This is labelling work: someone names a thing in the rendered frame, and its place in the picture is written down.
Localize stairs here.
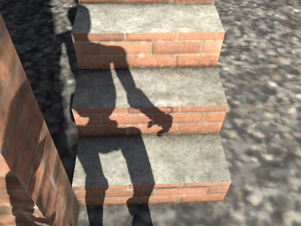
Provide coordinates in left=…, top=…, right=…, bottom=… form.
left=71, top=0, right=231, bottom=206

